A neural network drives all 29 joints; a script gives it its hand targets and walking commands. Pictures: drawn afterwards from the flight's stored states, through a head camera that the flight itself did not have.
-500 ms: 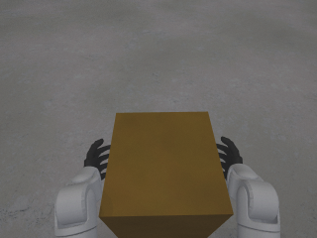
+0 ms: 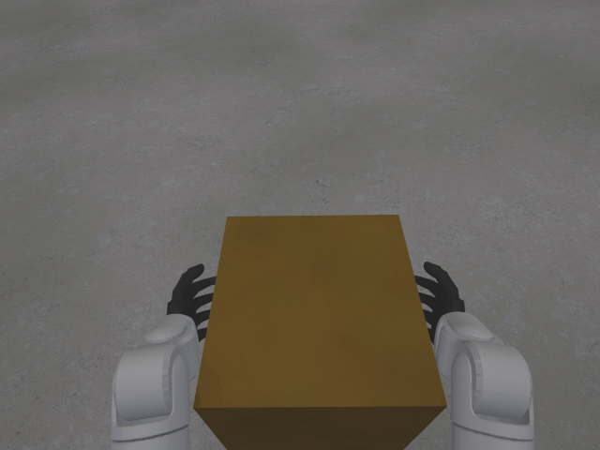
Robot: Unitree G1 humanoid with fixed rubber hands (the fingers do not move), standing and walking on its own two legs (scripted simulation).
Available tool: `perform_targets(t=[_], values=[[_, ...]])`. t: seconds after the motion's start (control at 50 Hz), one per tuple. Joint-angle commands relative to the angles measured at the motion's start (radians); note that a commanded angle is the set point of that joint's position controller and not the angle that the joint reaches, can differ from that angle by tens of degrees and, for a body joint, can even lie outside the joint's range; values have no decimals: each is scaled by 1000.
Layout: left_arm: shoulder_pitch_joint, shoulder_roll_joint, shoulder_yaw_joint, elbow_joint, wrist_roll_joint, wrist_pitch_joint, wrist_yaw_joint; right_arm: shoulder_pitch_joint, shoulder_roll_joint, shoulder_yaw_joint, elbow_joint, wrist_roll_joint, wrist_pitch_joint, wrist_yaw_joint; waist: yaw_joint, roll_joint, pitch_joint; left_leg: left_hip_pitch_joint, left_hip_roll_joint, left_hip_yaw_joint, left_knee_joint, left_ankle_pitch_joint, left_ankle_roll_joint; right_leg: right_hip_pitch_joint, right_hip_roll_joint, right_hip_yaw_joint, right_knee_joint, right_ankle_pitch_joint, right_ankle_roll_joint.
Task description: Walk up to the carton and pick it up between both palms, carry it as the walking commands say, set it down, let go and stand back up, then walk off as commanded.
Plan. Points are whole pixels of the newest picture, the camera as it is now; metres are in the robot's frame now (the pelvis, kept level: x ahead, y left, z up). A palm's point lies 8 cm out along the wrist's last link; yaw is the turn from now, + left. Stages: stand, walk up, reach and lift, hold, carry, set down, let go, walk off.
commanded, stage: carry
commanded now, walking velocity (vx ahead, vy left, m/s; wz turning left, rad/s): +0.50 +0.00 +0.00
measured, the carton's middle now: (313, 342) +0.26 +0.00 +0.00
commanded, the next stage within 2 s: none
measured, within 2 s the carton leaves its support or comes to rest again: neither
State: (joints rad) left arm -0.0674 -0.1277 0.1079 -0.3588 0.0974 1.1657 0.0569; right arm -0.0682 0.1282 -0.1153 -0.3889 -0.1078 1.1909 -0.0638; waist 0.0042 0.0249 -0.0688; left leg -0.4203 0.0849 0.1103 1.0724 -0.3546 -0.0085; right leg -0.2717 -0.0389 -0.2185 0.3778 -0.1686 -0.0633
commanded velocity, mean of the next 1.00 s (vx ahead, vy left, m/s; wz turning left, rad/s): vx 0.50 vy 0.00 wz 0.00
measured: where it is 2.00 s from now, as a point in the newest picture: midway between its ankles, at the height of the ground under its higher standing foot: (312, 214)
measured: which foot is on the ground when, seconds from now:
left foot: up 0.00-0.32, down 0.34-0.82, up 0.84-1.00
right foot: down 0.00-0.34, up 0.36-0.80, down 0.82-1.00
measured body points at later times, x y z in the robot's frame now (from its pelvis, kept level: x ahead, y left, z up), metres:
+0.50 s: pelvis +0.30 +0.05 -0.01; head +0.32 +0.05 +0.44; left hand +0.58 +0.18 +0.05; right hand +0.56 -0.14 +0.06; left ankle +0.34 +0.12 -0.75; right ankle +0.19 -0.07 -0.65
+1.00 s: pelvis +0.61 -0.03 +0.00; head +0.62 -0.04 +0.45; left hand +0.87 +0.13 +0.07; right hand +0.88 -0.19 +0.06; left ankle +0.54 +0.10 -0.66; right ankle +0.64 -0.10 -0.75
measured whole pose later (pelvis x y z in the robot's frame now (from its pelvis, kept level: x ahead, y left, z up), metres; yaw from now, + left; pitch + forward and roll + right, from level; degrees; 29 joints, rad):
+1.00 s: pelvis +0.61 -0.03 +0.00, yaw +0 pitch +4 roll +1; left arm -0.05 -0.13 0.10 -0.38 0.10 1.16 0.06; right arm -0.06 0.13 -0.11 -0.41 -0.10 1.18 -0.06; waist 0.01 0.02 -0.05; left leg -0.44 0.08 0.11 1.06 -0.34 0.00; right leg -0.27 -0.03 -0.21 0.35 -0.16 -0.07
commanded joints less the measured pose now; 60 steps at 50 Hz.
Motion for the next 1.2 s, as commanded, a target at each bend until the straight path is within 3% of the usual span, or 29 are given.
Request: perform_targets(t=[0.0, 0.06, 0.12, 0.24, 0.28, 0.3, 0.32, 0.34, 0.36, 0.38, 0.4, 0.42, 0.44, 0.46, 0.5, 0.58, 0.7, 0.76, 0.78, 0.8, 0.82, 0.84, 0.86, 0.9, 0.92, 0.96, 1.0, 1.06, 1.18], values=[[-387, -899, -718, -106, -392, -9, -244, -409, 871, 767, -91, 393, -27, 242, 20, -116, -238, -199, 42, -19, -65, 85, -12, 373, -275, 295, -220, 164, -78], [-370, -865, -727, -128, -411, -7, -250, -361, 850, 766, -97, 366, -29, 224, 18, -135, -191, -236, 42, 14, -162, 172, -36, 375, -270, 245, -266, 166, -87], [-355, -833, -727, -141, -422, 5, -254, -334, 824, 759, -107, 350, -19, 217, 13, -148, -140, -236, 29, 50, -273, 250, -45, 365, -236, 168, -256, 285, -66], [-341, -784, -714, -137, -415, 26, -245, -364, 792, 774, -129, 380, 10, 224, 8, -201, -81, -136, -15, 117, -512, 243, -8, 372, -216, 78, -163, 509, -18], [-346, -775, -708, -132, -399, 31, -240, -381, 788, 772, -121, 392, 17, 230, 1, -202, -107, -48, -55, 155, -587, 235, 11, 399, -211, 46, -40, 707, 7], [-355, -769, -703, -126, -391, 33, -238, -377, 788, 769, -108, 395, 19, 233, -18, -173, -156, 82, -92, 191, -662, 267, 22, 381, -180, 4, 98, 745, 29], [-369, -760, -694, -121, -383, 35, -237, -391, 792, 771, -111, 402, 20, 236, -38, -130, -232, 285, -93, 170, -666, 247, 34, 276, -140, -1, 268, 624, 48], [-381, -760, -694, -115, -377, 39, -238, -381, 790, 768, -99, 403, 23, 239, -57, -7, -302, 490, 71, -99, -690, 126, 63, 56, -104, 25, 496, 341, 73], [-408, -766, -707, -148, -379, 44, -231, -363, 792, 754, -69, 408, 17, 245, -35, 300, -341, 709, 326, -584, -804, 129, 190, -298, 48, 86, 779, -168, 106], [-382, -780, -704, -114, -356, 41, -227, -378, 833, 771, -71, 444, 11, 251, -23, 220, -342, 713, 358, -615, -806, 287, 240, -401, 2, 238, 926, -262, 68], [-410, -812, -726, -107, -379, 31, -231, -412, 847, 773, -83, 447, 0, 253, -29, 143, -313, 654, 327, -513, -776, 394, 240, -443, -34, 245, 970, -248, 49], [-421, -837, -726, -87, -385, 21, -238, -431, 869, 773, -71, 436, -9, 252, -28, 50, -297, 594, 311, -419, -767, 422, 223, -451, -70, 249, 957, -209, 47], [-426, -860, -730, -98, -384, 9, -240, -434, 887, 769, -70, 430, -20, 253, -26, 6, -280, 522, 292, -332, -786, 395, 197, -426, -103, 248, 884, -179, 48], [-417, -873, -734, -103, -385, 1, -240, -437, 890, 766, -75, 430, -28, 254, -23, 27, -268, 466, 263, -255, -822, 316, 168, -377, -112, 234, 790, -159, 56], [-399, -873, -739, -109, -378, -10, -233, -408, 879, 761, -80, 426, -34, 255, -25, 91, -224, 404, 234, -162, -879, 279, 154, -340, -93, 175, 663, -141, 64], [-376, -861, -739, -119, -365, -6, -224, -367, 848, 756, -92, 412, -29, 257, -32, 97, -162, 441, 194, -42, -906, 401, 130, -346, -85, 103, 419, -1, 81], [-391, -818, -728, -127, -362, 21, -222, -369, 791, 751, -107, 403, -11, 256, -42, 121, -90, 459, 161, 39, -864, 459, 99, -257, -42, 50, 219, 100, 81], [-390, -791, -710, -108, -363, 36, -225, -372, 756, 743, -107, 395, 7, 254, -39, 125, -96, 475, 157, 70, -748, 627, 71, -145, -11, 22, 152, 61, 61], [-376, -785, -702, -95, -360, 40, -225, -377, 744, 738, -106, 392, 13, 254, -24, 116, -125, 444, 140, 102, -643, 696, 52, -33, 21, -13, 103, 52, 51], [-365, -782, -692, -86, -354, 43, -226, -379, 732, 731, -105, 386, 19, 254, -6, 80, -179, 344, 110, 132, -470, 711, 26, 157, 24, 2, 81, 28, 35], [-369, -755, -680, -76, -336, 43, -222, -393, 715, 729, -100, 381, 28, 255, 13, -71, -214, 152, 51, 152, -218, 558, -15, 304, -128, 245, -25, -86, -5], [-346, -757, -675, -44, -335, 37, -225, -437, 732, 765, -135, 395, 32, 253, 9, -411, -305, -138, -86, 100, 84, -2, -29, 525, -359, 684, -167, -34, -149], [-355, -822, -683, -34, -356, 30, -227, -436, 761, 755, -101, 389, 27, 255, 9, -317, -296, -221, -39, -45, 184, -70, 5, 514, -376, 685, -187, 83, -157], [-407, -897, -710, -78, -372, 11, -230, -437, 830, 746, -83, 404, 1, 261, 8, -94, -275, -220, 28, -86, 157, -32, 28, 430, -335, 495, -136, 228, -133], [-391, -911, -713, -83, -366, 4, -232, -420, 849, 752, -77, 403, -9, 260, 7, -49, -259, -202, 47, -87, 79, -11, 24, 383, -316, 428, -148, 240, -104], [-379, -918, -723, -103, -381, -9, -236, -403, 871, 764, -99, 399, -27, 252, 14, -92, -264, -160, 41, -45, -37, 34, 6, 356, -271, 320, -182, 206, -80], [-362, -897, -733, -114, -395, -13, -241, -370, 863, 769, -99, 385, -33, 238, 18, -127, -240, -167, 35, -9, -122, 81, -13, 345, -261, 277, -230, 135, -85], [-357, -860, -738, -134, -413, -7, -246, -338, 840, 767, -105, 363, -29, 226, 16, -134, -173, -201, 44, 25, -229, 176, -37, 327, -257, 231, -277, 117, -88], [-331, -800, -726, -144, -418, 21, -244, -326, 791, 763, -120, 366, 0, 223, 10, -175, -90, -154, 2, 100, -453, 259, -30, 321, -205, 102, -208, 398, -38]])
